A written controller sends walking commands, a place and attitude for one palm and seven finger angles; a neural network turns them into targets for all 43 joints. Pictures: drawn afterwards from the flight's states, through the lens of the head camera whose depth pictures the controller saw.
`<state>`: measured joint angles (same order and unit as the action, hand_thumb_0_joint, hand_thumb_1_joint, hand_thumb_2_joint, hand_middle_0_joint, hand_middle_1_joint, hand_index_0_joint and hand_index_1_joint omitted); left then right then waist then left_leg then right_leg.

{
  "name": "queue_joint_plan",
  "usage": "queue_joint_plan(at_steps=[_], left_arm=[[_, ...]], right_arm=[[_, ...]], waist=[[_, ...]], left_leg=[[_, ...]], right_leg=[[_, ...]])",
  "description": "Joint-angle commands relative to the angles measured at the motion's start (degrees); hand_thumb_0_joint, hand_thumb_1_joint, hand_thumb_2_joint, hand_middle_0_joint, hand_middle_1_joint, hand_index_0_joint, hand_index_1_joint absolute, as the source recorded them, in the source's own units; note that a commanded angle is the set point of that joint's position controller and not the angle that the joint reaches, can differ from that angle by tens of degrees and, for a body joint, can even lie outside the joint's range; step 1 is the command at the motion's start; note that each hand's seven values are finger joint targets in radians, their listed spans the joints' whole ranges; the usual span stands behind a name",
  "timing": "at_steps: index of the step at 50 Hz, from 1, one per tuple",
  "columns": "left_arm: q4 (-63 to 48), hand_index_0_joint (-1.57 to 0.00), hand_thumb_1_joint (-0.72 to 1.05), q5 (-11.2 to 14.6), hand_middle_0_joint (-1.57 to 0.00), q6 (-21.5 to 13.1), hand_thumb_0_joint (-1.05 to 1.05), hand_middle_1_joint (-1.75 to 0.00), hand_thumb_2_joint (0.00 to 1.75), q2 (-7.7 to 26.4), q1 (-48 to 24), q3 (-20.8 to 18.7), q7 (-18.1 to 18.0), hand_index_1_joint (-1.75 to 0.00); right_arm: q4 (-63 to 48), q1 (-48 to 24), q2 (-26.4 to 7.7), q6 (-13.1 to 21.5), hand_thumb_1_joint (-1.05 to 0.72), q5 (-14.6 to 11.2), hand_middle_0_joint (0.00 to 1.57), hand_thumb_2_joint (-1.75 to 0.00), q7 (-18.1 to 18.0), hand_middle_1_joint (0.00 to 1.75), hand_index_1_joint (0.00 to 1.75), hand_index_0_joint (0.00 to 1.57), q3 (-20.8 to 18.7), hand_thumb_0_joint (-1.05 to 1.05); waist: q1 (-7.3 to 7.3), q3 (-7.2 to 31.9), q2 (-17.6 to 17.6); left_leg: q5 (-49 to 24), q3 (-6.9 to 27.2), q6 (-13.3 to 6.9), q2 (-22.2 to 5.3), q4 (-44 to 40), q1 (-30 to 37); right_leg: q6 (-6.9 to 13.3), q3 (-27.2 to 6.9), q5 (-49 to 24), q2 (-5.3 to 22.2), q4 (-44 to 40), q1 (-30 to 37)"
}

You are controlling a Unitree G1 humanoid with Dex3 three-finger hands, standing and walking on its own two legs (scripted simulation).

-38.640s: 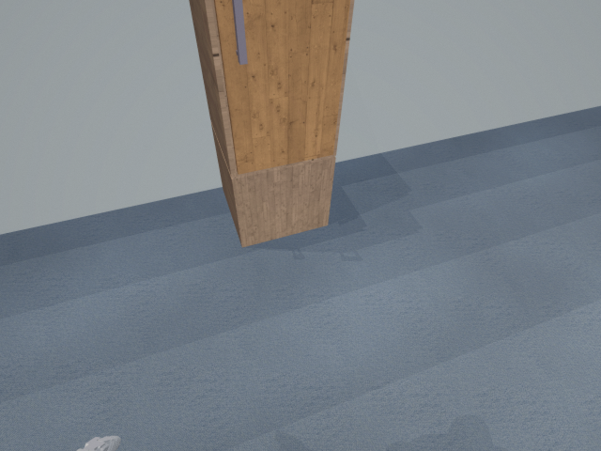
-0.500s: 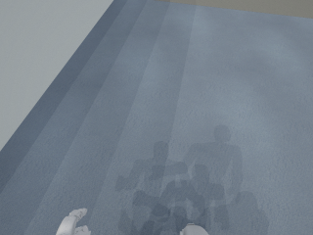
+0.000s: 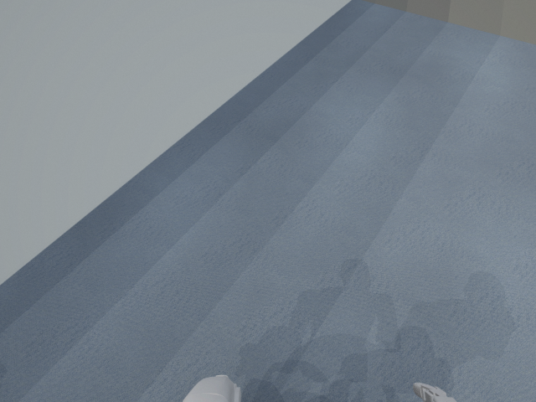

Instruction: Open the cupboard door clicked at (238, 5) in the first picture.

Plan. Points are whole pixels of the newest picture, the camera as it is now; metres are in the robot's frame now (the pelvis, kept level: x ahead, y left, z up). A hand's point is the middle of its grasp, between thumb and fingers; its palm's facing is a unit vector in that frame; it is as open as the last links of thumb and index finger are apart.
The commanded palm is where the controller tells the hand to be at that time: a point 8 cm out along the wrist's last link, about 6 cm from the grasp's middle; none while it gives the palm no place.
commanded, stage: turn to face it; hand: left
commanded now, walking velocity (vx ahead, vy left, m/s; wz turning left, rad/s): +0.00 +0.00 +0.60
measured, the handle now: out of the picture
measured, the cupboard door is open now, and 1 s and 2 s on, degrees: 45 45 45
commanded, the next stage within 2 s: none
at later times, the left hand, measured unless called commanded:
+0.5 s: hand out of the picture +0.07 +0.21 -0.15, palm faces +0.27 -0.92 -0.30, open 7.4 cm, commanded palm none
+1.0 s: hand out of the picture -0.08 +0.20 -0.18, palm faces +0.60 -0.76 -0.26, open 7.4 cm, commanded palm none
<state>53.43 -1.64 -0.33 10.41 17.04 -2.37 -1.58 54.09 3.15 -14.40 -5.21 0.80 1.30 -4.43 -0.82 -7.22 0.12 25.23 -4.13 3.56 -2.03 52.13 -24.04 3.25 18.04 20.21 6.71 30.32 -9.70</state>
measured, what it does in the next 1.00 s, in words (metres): steps on the spot, turning left: left foot, then right foot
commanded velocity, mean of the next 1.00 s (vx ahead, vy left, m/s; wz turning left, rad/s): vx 0.00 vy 0.00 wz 0.60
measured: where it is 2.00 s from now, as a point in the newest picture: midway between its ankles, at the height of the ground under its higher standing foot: outside the picture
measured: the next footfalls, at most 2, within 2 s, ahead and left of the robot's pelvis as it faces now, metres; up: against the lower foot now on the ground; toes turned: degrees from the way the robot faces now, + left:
left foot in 0.12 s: +0.04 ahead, +0.14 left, +0.00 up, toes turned +11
right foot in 0.48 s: +0.08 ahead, -0.13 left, +0.00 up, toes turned +13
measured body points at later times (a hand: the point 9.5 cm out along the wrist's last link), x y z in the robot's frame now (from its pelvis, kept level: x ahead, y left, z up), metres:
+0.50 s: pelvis +0.01 -0.02 -0.02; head +0.05 -0.04 +0.43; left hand +0.05 +0.26 -0.13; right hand +0.13 -0.25 -0.17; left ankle +0.00 +0.13 -0.73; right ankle +0.05 -0.14 -0.74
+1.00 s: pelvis +0.00 -0.02 -0.01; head +0.02 +0.02 +0.44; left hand -0.11 +0.24 -0.16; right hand +0.23 -0.17 -0.14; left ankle -0.05 +0.09 -0.74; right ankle +0.05 -0.15 -0.67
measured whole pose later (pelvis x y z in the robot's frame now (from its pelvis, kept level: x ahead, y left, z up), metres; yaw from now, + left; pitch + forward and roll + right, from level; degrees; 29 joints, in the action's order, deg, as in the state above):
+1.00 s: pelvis +0.00 -0.02 -0.01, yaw +36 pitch -1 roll +0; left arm 53.7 -1.4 3.8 15.1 11.6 -4.8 -0.8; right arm 52.4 7.3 -12.4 -2.0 1.5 0.2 -3.8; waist -0.2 -5.6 2.7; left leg 16.6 -2.2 -1.1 0.2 34.6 -17.7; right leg -4.4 3.4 28.0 6.8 62.8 -25.7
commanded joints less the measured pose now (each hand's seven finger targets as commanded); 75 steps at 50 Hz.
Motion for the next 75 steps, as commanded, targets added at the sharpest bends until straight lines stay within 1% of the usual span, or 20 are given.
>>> queue_joint_plan(at_steps=[1,4,6,8,12,21,22,24,29,38,41,42,43,45,49,60,62,63,67,75], left_arm=[[-2.54,-0.2,0.9,-0.3,-0.2,-0.76,0.0,-0.3,0.9,11.85,2.29,-3.45,-0.38,-0.3],[-2.71,-0.2,0.9,0.48,-0.2,-0.67,0.0,-0.3,0.9,12.51,-0.16,-3.68,0.28,-0.3],[-7.62,-0.2,0.9,1.09,-0.2,0.17,0.0,-0.3,0.9,7.08,-5.45,-2.22,0.73,-0.3],[-9.04,-0.2,0.9,0.39,-0.2,1.04,0.0,-0.3,0.9,8.9,-8.24,-2.56,0.3,-0.3],[-4.82,-0.2,0.9,0.24,-0.2,2.26,0.0,-0.3,0.9,8.04,-4.45,-3.24,1.06,-0.3],[-5.79,-0.2,0.9,0.78,-0.2,0.79,0.0,-0.3,0.9,6.57,-2.72,-2.84,0.88,-0.3],[-5.28,-0.2,0.9,0.8,-0.2,0.25,0.0,-0.3,0.9,7.7,-0.43,-3.21,0.63,-0.3],[-5.36,-0.2,0.9,-0.4,-0.2,-0.62,0.0,-0.3,0.9,17.33,2.43,-4.97,-0.29,-0.3],[-7.5,-0.2,0.9,0.42,-0.2,-0.43,0.0,-0.3,0.9,9.53,-8.63,-2.32,-0.49,-0.3],[-4.08,-0.2,0.9,-0.36,-0.2,-0.52,0.0,-0.3,0.9,12.89,-0.27,-3.97,-0.3,-0.3],[-4.05,-0.2,0.9,0.27,-0.2,-0.22,0.0,-0.3,0.9,13.6,-2.02,-4.41,0.12,-0.3],[-4.63,-0.2,0.9,0.81,-0.2,0.05,0.0,-0.3,0.9,12.43,-2.9,-4.18,0.35,-0.3],[-6.8,-0.2,0.9,1.18,-0.2,0.4,0.0,-0.3,0.9,8.48,-3.86,-3.28,0.87,-0.3],[-9.82,-0.2,0.9,0.54,-0.2,1.68,0.0,-0.3,0.9,7.92,-10.37,-2.49,0.3,-0.3],[-5.5,-0.2,0.9,0.27,-0.2,2.21,0.0,-0.3,0.9,8.13,-7.72,-3.08,1.05,-0.3],[-5.03,-0.2,0.9,0.87,-0.2,0.74,0.0,-0.3,0.9,7.2,-0.56,-3.06,0.66,-0.3],[-4.84,-0.2,0.9,-0.49,-0.2,-0.41,0.0,-0.3,0.9,15.15,2.72,-4.78,-0.25,-0.3],[-5.88,-0.2,0.9,-0.08,-0.2,-0.06,0.0,-0.3,0.9,16.92,0.77,-4.51,-0.45,-0.3],[-7.27,-0.2,0.9,0.59,-0.2,-0.68,0.0,-0.3,0.9,8.93,-7.88,-2.31,-0.3,-0.3],[-3.92,-0.2,0.9,0.1,-0.2,-0.93,0.0,-0.3,0.9,10.41,1.34,-3.36,-0.55,-0.3]], right_arm=[[-6.08,-2.12,-1.75,2.43,-0.9,-0.38,0.2,-0.9,0.36,0.3,0.3,0.2,0.23,0.0],[-4.37,7.08,-4.45,3.2,-0.9,0.04,0.2,-0.9,0.14,0.3,0.3,0.2,-0.76,0.0],[-3.35,14.04,-15.39,3.63,-0.9,0.21,0.2,-0.9,-0.95,0.3,0.3,0.2,-3.4,0.0],[-4.15,11.48,-12.93,3.72,-0.9,0.22,0.2,-0.9,-1.52,0.3,0.3,0.2,-2.46,0.0],[-6.03,3.06,-9.45,4.33,-0.9,0.46,0.2,-0.9,-2.05,0.3,0.3,0.2,-1.37,0.0],[-6.02,3.89,-9.7,3.61,-0.9,0.61,0.2,-0.9,-1.73,0.3,0.3,0.2,-2.53,0.0],[-6.31,3.47,-8.74,3.6,-0.9,0.2,0.2,-0.9,-1.64,0.3,0.3,0.2,-2.47,0.0],[-8.19,3.81,-2.05,3.87,-0.9,-0.37,0.2,-0.9,-1.24,0.3,0.3,0.2,-1.76,0.0],[-3.65,6.52,-3.18,1.82,-0.9,0.24,0.2,-0.9,0.12,0.3,0.3,0.2,-1.75,0.0],[-4.79,0.88,-0.88,2.95,-0.9,-0.45,0.2,-0.9,0.49,0.3,0.3,0.2,-0.17,0.0],[-3.87,6.08,-2.77,3.43,-0.9,-0.28,0.2,-0.9,0.22,0.3,0.3,0.2,-0.68,0.0],[-2.84,10.01,-5.55,3.85,-0.9,-0.1,0.2,-0.9,0.15,0.3,0.3,0.2,-1.41,0.0],[-2.53,13.08,-12.02,4.21,-0.9,0.38,0.2,-0.9,-0.19,0.3,0.3,0.2,-3.12,0.0],[-1.38,16.79,-14.44,3.51,-0.9,0.56,0.2,-0.9,-1.29,0.3,0.3,0.2,-3.38,0.0],[-4.78,5.94,-9.81,4.15,-0.9,0.68,0.2,-0.9,-2.12,0.3,0.3,0.2,-1.84,0.0],[-6.68,3.17,-9.34,3.33,-0.9,0.5,0.2,-0.9,-1.72,0.3,0.3,0.2,-2.55,0.0],[-7.83,4.14,-3.05,3.45,-0.9,-0.53,0.2,-0.9,-1.26,0.3,0.3,0.2,-1.93,0.0],[-8.14,2.68,-4.89,3.29,-0.9,-0.12,0.2,-0.9,-1.07,0.3,0.3,0.2,-2.33,0.0],[-3.67,5.46,-4.02,1.85,-0.9,0.53,0.2,-0.9,0.12,0.3,0.3,0.2,-2.07,0.0],[-3.8,-0.13,-1.09,1.98,-0.9,-0.08,0.2,-0.9,0.27,0.3,0.3,0.2,-0.48,0.0]], waist=[[-0.82,7.5,11.2],[4.72,12.19,5.74],[8.03,15.34,-18.17],[5.69,11.78,-4.7],[0.79,5.74,-9.36],[-0.48,8.5,-10.11],[-1.8,9.59,-7.74],[-3.57,10.98,20.47],[2.76,6.04,12.41],[-2.14,9.34,12.08],[1.22,10.63,11.14],[3.64,12.99,4.7],[5.53,15.01,-13.63],[6.86,13.17,-10.64],[2.13,7.32,-10.75],[-1.02,9.69,-7.81],[-2.82,10.39,16.85],[-2.66,8.57,17.97],[2.71,4.82,10.07],[-1.46,8.41,10.24]], left_leg=[[0.68,-2.56,-2.03,-0.02,-8.75,0.79],[-12.3,-2.39,-4.22,0.84,-24.91,17.52],[-52.21,30.22,-18.05,-23.1,-30.6,30.19],[-39.01,23.17,-18.41,-21.51,-30.92,21.25],[-24.18,16.78,-12.74,-11.14,-34.01,9.05],[-21.1,20.37,-10.85,-7.54,-27.7,4.01],[-19.98,19.55,-8.87,-5.41,-23.98,0.51],[9.99,5.15,-1.11,7.19,2.52,-14.33],[-1.93,5.8,-0.03,0.0,20.88,-9.74],[2.2,-1.97,-0.25,1.32,-9.12,-1.68],[-8.01,-3.0,-1.54,2.21,-22.0,9.24],[-17.04,0.49,-2.89,-0.22,-28.25,18.71],[-34.39,20.98,-9.49,-15.12,-30.37,28.54],[-46.24,24.12,-17.75,-22.45,-30.1,23.56],[-23.98,17.8,-12.33,-11.72,-33.71,11.33],[-18.15,22.5,-10.5,-6.79,-26.92,2.6],[2.34,9.27,-2.55,6.18,-6.31,-13.66],[9.86,8.12,-1.77,5.7,8.45,-12.63],[-2.96,7.21,-0.33,1.14,20.99,-10.73],[0.56,1.05,0.56,0.56,1.46,-7.71]], right_leg=[[2.89,-10.58,-39.9,17.68,-4.24,6.52],[-1.93,-4.63,-35.1,14.94,10.62,-0.78],[-8.81,-8.18,19.35,0.82,35.91,-26.32],[-7.89,-15.72,14.13,1.96,38.29,-25.12],[-8.37,-17.63,3.82,-0.2,35.45,-20.7],[-7.92,-14.18,-1.02,-6.41,4.91,-4.0],[-7.57,-14.9,-6.16,-5.2,-3.27,2.7],[1.8,-41.25,-14.2,21.19,-15.36,11.43],[1.14,-19.49,-21.77,11.8,-11.55,-1.36],[2.16,-13.07,-38.38,14.92,-3.93,9.65],[-1.08,-9.16,-34.4,14.49,2.69,3.96],[-3.62,-6.96,-27.58,12.65,10.62,-2.51],[-7.92,-5.26,3.65,4.0,24.06,-18.93],[-7.57,-15.8,17.05,1.65,36.42,-24.89],[-8.13,-17.95,4.18,0.19,35.97,-21.94],[-7.27,-15.05,-3.61,-6.07,0.24,-0.32],[-0.78,-36.76,-2.77,14.23,-16.39,12.38],[4.3,-42.01,-6.29,23.15,-17.87,3.54],[1.41,-21.92,-18.76,11.48,-12.91,-1.02],[1.91,-12.94,-39.95,13.8,-7.09,11.91]])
